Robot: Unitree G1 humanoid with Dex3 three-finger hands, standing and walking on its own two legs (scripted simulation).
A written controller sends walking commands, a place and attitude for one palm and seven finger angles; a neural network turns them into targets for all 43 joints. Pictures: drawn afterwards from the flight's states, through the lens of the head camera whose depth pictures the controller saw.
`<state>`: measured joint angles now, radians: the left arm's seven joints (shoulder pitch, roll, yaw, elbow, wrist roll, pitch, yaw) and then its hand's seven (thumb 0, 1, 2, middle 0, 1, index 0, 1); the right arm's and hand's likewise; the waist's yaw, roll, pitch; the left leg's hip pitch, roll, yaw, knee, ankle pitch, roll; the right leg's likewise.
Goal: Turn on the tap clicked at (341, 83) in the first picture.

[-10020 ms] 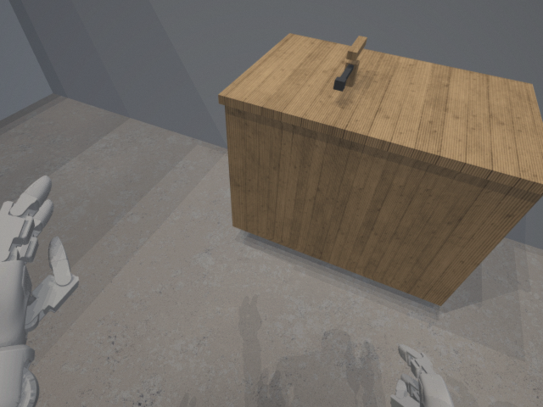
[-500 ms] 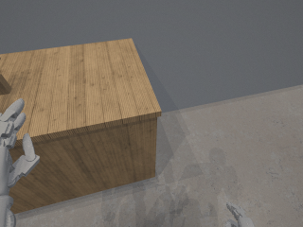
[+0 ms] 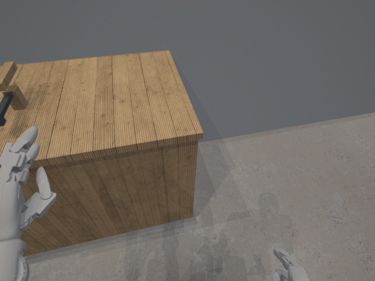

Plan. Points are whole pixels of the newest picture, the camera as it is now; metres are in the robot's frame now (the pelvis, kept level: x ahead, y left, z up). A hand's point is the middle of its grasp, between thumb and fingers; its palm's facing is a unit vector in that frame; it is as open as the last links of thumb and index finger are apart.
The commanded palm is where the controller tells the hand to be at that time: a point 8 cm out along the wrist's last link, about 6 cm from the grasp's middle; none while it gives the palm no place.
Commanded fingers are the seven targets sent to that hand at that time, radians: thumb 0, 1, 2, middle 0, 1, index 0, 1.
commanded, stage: come to a stop and stand still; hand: left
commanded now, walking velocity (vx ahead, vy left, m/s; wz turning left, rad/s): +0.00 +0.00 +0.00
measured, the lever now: out of the picture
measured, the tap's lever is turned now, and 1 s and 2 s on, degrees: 0 0 0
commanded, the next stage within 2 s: look again from close up in 0.02 s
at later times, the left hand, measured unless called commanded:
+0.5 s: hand (33, 176) +0.25 +0.30 +0.14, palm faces +0.33 -0.86 -0.40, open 7.4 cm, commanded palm +0.19 +0.32 +0.18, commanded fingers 0.00 0.90 0.90 -0.20 -0.30 -0.20 -0.30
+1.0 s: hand (26, 145) +0.30 +0.33 +0.16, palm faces +0.36 -0.87 -0.33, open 7.4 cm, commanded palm +0.25 +0.37 +0.18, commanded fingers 0.00 0.90 0.90 -0.20 -0.30 -0.20 -0.30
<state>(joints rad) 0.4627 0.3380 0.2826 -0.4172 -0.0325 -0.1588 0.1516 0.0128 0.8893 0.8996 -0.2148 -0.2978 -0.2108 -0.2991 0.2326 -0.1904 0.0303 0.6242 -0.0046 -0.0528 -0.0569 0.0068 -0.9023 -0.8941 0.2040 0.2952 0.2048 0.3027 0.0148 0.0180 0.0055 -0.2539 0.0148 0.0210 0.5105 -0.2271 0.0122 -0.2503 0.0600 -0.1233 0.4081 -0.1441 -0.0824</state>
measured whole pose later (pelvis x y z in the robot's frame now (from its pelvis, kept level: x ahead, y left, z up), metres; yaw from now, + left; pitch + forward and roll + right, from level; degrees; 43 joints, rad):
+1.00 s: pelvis +0.08 +0.09 -0.02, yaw -2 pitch +0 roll -1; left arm 0.42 0.38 0.39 -0.59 -0.06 -0.25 0.11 0.01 0.89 0.90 -0.22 -0.30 -0.21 -0.30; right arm 0.19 -0.23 0.01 0.55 0.00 -0.07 0.01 0.01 -0.90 -0.89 0.20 0.30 0.20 0.30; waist 0.04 -0.07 0.08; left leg -0.30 -0.07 0.02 0.72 -0.45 0.05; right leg -0.30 -0.04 -0.01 0.70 -0.40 0.04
